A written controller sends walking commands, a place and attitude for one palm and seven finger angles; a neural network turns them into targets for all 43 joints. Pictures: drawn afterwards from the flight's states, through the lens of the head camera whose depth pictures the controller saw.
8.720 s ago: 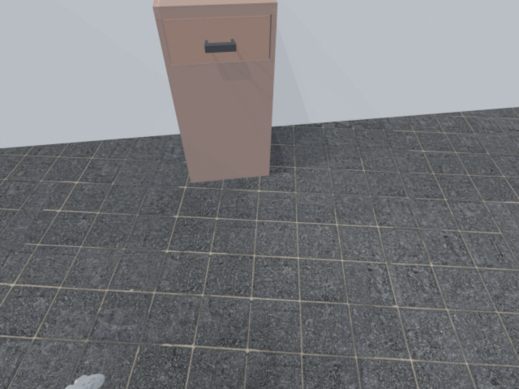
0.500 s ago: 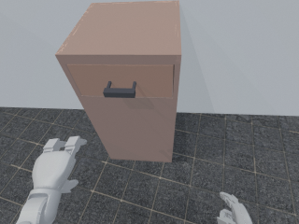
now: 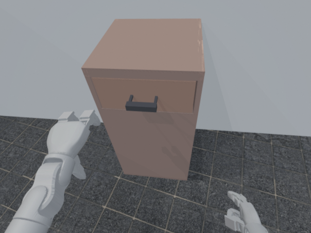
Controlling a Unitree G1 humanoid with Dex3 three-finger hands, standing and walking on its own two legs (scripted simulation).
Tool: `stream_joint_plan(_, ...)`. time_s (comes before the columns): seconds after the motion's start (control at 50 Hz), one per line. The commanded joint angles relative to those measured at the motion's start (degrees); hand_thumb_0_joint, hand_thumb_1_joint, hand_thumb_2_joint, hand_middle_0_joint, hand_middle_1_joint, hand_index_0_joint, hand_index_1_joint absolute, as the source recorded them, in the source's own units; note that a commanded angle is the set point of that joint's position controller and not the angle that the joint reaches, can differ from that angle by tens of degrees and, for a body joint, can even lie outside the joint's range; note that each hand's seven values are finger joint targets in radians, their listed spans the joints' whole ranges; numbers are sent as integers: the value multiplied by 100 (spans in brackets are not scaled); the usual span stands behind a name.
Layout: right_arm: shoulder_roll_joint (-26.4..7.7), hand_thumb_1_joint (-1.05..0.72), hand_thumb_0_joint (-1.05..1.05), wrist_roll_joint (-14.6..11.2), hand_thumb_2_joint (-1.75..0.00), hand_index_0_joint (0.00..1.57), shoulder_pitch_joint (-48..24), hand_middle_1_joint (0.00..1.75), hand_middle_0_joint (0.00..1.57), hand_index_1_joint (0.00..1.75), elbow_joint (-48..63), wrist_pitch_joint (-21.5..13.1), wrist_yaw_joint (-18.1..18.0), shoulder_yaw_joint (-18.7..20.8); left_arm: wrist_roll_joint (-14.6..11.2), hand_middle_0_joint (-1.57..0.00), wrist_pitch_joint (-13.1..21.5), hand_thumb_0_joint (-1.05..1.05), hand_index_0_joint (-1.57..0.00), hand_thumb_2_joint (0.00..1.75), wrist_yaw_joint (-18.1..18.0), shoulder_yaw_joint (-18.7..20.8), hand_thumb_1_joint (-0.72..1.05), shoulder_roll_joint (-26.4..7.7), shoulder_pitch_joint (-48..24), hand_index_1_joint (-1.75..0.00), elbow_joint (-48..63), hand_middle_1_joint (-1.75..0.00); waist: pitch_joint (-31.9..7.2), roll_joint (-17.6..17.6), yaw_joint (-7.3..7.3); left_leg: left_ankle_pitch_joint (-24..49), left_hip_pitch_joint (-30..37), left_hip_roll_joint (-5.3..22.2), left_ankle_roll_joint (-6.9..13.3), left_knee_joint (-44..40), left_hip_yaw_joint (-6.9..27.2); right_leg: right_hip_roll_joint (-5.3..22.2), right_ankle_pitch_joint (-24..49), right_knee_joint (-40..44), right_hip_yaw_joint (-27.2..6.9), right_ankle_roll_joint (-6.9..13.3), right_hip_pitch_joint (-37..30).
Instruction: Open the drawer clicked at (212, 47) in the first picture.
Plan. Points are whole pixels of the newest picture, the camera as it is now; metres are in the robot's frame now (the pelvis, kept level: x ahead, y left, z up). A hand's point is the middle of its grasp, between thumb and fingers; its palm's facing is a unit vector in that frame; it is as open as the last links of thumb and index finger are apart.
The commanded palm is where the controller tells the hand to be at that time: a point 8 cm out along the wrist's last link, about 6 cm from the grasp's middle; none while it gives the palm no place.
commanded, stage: raise the hand with hooked fingers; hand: left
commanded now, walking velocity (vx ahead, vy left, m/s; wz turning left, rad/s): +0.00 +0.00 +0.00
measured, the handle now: (142, 102) +0.56 +0.14 -0.02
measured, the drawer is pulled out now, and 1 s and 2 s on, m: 0.00 0.00 0.00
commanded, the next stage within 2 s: move the hooked fingers above the handle in 0.52 s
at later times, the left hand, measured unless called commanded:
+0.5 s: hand (77, 143) +0.29 +0.24 +0.09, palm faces +0.06 -0.08 -0.99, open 13.8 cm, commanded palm +0.26 +0.25 +0.15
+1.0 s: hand (95, 132) +0.33 +0.21 +0.08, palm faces +0.02 -0.06 -1.00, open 13.8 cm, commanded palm +0.32 +0.22 +0.14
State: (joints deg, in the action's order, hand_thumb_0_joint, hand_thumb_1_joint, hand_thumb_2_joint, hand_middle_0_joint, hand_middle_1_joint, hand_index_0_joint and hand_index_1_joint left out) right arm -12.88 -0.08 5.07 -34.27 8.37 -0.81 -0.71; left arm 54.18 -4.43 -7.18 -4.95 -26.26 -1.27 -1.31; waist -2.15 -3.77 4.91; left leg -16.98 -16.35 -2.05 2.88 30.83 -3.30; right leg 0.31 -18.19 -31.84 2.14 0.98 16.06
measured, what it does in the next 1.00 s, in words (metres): stands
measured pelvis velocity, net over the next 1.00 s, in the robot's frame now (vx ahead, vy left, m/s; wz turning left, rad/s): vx -0.01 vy -0.01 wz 0.00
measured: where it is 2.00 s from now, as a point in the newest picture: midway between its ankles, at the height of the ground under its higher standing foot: outside the picture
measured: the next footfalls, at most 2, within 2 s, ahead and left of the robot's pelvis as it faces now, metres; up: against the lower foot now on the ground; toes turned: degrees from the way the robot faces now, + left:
none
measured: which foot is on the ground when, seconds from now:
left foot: down 0.00-1.00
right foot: down 0.00-1.00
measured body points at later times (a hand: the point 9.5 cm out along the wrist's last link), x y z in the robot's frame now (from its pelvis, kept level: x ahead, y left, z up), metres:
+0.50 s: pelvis -0.01 +0.01 +0.01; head +0.01 -0.02 +0.45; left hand +0.28 +0.24 +0.15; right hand +0.16 -0.23 -0.12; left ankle -0.01 +0.09 -0.73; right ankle -0.02 -0.11 -0.73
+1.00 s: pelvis -0.01 -0.01 +0.00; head +0.01 -0.04 +0.45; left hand +0.33 +0.21 +0.14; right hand +0.16 -0.24 -0.12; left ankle -0.01 +0.09 -0.73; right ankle -0.02 -0.11 -0.73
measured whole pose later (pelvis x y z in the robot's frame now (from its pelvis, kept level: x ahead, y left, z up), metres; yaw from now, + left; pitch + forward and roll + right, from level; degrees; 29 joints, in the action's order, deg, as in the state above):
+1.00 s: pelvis -0.01 -0.01 +0.00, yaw +0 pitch +3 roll +1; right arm -14.0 -1.3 8.3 -37.1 7.6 -1.8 0.0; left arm 54.8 0.4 -5.5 -7.2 -26.4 -17.3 -17.8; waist -1.2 -3.3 3.7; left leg -13.8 -17.2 -1.5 2.0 27.7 -2.7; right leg -0.4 -15.6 -29.5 2.7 2.0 17.2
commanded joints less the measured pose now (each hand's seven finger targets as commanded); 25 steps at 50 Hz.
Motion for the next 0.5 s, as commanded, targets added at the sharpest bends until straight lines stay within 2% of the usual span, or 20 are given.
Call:
stream_joint_plan(0.0, -672, -90, 0, -5, -90, 20, -494, 30, 20, 30, 774, -179, -42, 207, -10, -30, 53, 0, -30, 30, 106, 733, -50, -1207, -1874, -120, 1005, -120, -1177, 98, -87, 2129, 769, 120, -134, -495, 390, -125, 1578, 475, -100, 160, -471)
stream_joint_plan(0.02, -674, -90, 0, -6, -90, 20, -491, 30, 20, 30, 768, -172, -52, 200, -25, -30, 80, 0, -30, 30, 166, 733, -50, -1231, -1963, -120, 961, -120, -1200, 166, -82, 2115, 791, 108, -123, -513, 396, -129, 1583, 512, -106, 159, -509)
stream_joint_plan(0.1, -698, -90, 0, -11, -90, 20, -430, 30, 20, 30, 717, -188, -53, 206, -101, -30, 241, 0, -30, 30, 326, 851, -50, -1442, -2366, -120, 995, -120, -1335, 29, -83, 2378, 952, 118, -145, -582, 447, -127, 1691, 599, -103, 170, -643)
stream_joint_plan(0.12, -698, -90, 0, -21, -90, 20, -413, 30, 20, 30, 710, -182, -44, 211, -127, -30, 251, 0, -30, 30, 374, 812, -50, -1343, -2196, -120, 812, -120, -1227, 148, -75, 2355, 901, 123, -157, -608, 452, -136, 1662, 622, -86, 162, -602)
stream_joint_plan(0.14, -712, -90, 0, -31, -90, 20, -397, 30, 20, 30, 701, -174, -24, 221, -150, -30, 272, 0, -30, 30, 414, 785, -50, -1277, -2033, -120, 760, -120, -1141, 117, -60, 2424, 871, 132, -168, -621, 430, -139, 1704, 636, -79, 165, -584)
stream_joint_plan(0.16, -737, -90, 0, -39, -90, 20, -370, 30, 20, 30, 727, -173, 7, 232, -195, -30, 289, 0, -30, 30, 450, 896, -50, -1320, -1862, -120, 695, -120, -1173, 125, -7, 2465, 845, 141, -186, -660, 447, -149, 1702, 649, -74, 175, -676)
stream_joint_plan(0.22, -767, -90, 0, -39, -90, 20, -344, 30, 20, 30, 771, -142, 44, 255, -235, -30, 390, 0, -30, 30, 503, 834, -50, -1243, -1773, -120, 780, -120, -1112, 278, 4, 2281, 751, 140, -169, -710, 417, -133, 1598, 667, -66, 158, -645)
stream_joint_plan(0.3, -768, -90, 0, -29, -90, 20, -303, 30, 20, 30, 761, -209, 61, 306, -179, -30, 616, 0, -30, 30, 333, 951, -50, -1325, -1897, -120, 1110, -120, -1294, 152, 26, 2246, 835, 153, -183, -698, 479, -148, 1418, 636, -76, 176, -572)
stream_joint_plan(0.32, -781, -90, 0, -16, -90, 20, -310, 30, 20, 30, 768, -225, 54, 308, -165, -30, 674, 0, -30, 30, 253, 1041, -50, -1437, -1975, -120, 1238, -120, -1391, 4, 44, 2193, 872, 142, -191, -701, 482, -143, 1403, 633, -95, 180, -592)
stream_joint_plan(0.36, -784, -90, 0, -17, -90, 20, -305, 30, 20, 30, 738, -262, 43, 330, -148, -30, 712, 0, -30, 30, 101, 1159, -50, -1515, -2003, -120, 1237, -120, -1409, -45, 56, 2154, 854, 132, -200, -691, 484, -161, 1364, 624, -97, 189, -582)
stream_joint_plan(0.4, -764, -90, 0, -40, -90, 20, -291, 30, 20, 30, 665, -269, 39, 340, -130, -30, 690, 0, -30, 30, -29, 1118, -50, -1445, -2029, -120, 1089, -120, -1363, 69, 34, 2059, 808, 124, -206, -690, 481, -154, 1292, 611, -88, 184, -503)
stream_joint_plan(0.48, -773, -90, 0, -74, -90, 20, -344, 30, 20, 30, 634, -295, 22, 338, -122, -30, 545, 0, -30, 30, -109, 1003, -50, -1393, -2081, -120, 967, -120, -1300, 41, 20, 1752, 745, 104, -181, -765, 419, -137, 1126, 663, -105, 177, -516)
